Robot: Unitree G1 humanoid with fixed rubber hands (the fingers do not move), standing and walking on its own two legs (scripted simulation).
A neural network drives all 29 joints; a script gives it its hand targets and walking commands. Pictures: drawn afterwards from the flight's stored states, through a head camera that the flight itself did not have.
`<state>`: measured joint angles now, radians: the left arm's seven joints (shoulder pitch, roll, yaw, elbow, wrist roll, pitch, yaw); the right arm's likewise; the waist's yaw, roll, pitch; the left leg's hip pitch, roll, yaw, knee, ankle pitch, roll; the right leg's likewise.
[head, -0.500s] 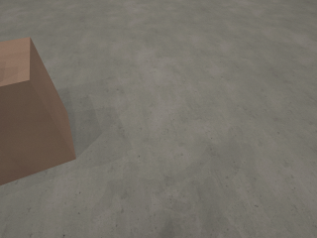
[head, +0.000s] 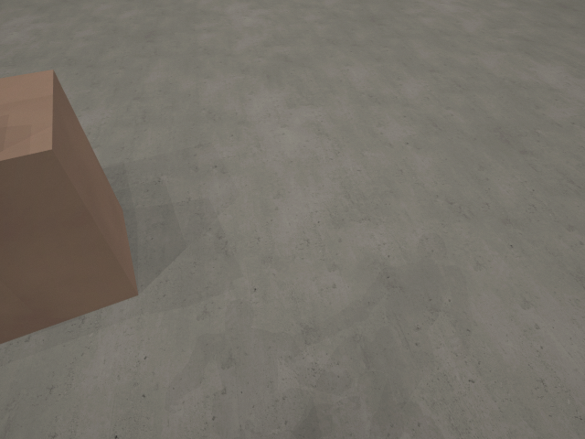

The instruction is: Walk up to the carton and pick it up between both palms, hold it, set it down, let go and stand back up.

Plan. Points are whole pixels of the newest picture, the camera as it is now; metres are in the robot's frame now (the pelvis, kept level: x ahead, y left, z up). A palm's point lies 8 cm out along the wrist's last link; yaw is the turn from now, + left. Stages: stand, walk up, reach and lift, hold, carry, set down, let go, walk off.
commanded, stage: stand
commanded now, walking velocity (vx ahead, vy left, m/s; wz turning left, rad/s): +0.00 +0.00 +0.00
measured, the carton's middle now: out of the picture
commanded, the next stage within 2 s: walk up in 1.00 s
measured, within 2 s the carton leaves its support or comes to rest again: neither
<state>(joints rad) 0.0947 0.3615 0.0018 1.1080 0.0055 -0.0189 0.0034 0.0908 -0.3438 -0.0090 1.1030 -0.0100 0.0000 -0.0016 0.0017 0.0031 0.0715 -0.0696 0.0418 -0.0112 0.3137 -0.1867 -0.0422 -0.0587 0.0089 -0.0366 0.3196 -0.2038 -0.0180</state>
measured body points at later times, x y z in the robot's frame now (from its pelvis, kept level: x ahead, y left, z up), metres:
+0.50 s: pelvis +0.00 +0.00 +0.00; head +0.01 +0.00 +0.45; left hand +0.08 +0.31 -0.13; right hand +0.09 -0.30 -0.13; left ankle -0.01 +0.15 -0.75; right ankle -0.02 -0.11 -0.75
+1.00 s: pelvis +0.00 +0.00 +0.00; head +0.01 +0.00 +0.45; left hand +0.09 +0.31 -0.13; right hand +0.09 -0.30 -0.13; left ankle -0.01 +0.15 -0.75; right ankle -0.02 -0.11 -0.75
